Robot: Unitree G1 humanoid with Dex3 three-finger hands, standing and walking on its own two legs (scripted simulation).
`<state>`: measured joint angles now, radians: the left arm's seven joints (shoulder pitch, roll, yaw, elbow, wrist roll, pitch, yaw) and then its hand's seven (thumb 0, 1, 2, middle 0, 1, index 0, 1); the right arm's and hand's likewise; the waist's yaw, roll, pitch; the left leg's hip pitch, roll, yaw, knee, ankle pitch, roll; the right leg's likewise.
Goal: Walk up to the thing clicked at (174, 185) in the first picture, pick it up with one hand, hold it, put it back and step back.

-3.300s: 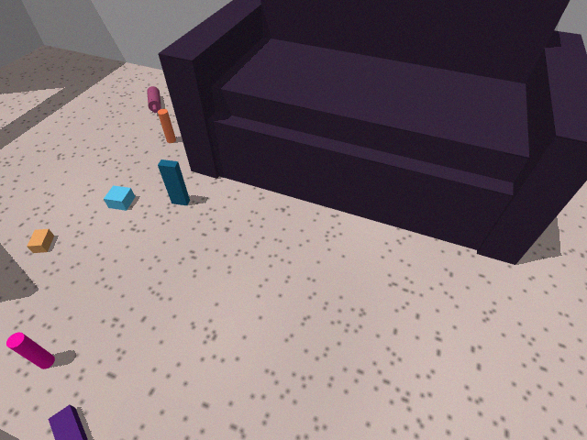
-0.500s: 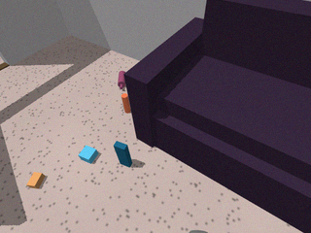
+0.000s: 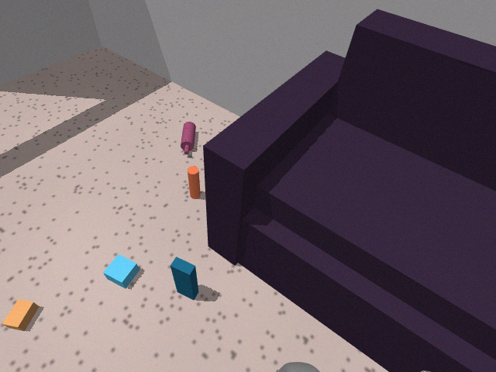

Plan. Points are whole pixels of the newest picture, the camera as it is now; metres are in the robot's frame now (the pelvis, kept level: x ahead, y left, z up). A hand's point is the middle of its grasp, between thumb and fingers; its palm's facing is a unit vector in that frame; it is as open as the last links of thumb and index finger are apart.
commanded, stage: walk up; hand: left
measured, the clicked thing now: (185, 279) +0.53 +0.18 -0.64
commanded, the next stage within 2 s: stand in 1.90 s
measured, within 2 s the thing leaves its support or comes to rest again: neither
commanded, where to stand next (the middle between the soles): +0.19 -0.02 m, yaw -1 degrees
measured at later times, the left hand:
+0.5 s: hand (92, 362) +0.18 +0.26 -0.14, palm faces -0.04 -0.92 -0.40, open 7.4 cm
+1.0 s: hand (100, 342) +0.21 +0.26 -0.14, palm faces -0.01 -0.94 -0.34, open 7.4 cm
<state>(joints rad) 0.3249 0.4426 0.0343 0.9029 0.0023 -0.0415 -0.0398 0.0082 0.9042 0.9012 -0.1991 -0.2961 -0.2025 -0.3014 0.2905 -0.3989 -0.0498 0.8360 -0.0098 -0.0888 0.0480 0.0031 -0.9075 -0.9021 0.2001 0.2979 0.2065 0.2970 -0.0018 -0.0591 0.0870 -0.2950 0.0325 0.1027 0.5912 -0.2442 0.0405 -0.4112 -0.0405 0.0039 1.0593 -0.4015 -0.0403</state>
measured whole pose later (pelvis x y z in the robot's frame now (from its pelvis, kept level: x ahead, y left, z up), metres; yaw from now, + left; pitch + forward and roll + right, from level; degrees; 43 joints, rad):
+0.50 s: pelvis +0.10 -0.01 -0.01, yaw +0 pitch -3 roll +0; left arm 0.21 0.39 0.01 0.88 0.02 -0.04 -0.02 0.00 0.90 0.90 -0.20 -0.30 -0.21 -0.30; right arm 0.23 -0.41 -0.03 0.93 -0.01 -0.02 0.02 0.00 -0.91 -0.90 0.20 0.30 0.21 0.30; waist 0.02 0.04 0.10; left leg -0.36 0.04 0.03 0.76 -0.41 0.02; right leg -0.36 -0.05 -0.05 0.66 -0.25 0.00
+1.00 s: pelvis +0.14 +0.00 +0.01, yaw +0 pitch -3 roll +0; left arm 0.09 0.36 -0.02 1.14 -0.01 -0.02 -0.01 0.01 0.90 0.90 -0.20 -0.30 -0.20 -0.30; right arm 0.04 -0.36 0.01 1.11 0.00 -0.02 0.01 0.00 -0.91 -0.90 0.20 0.30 0.21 0.30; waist 0.02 0.00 0.07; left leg -0.15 0.02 0.05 0.44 -0.24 0.00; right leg -0.17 -0.04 -0.01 0.42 -0.20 0.03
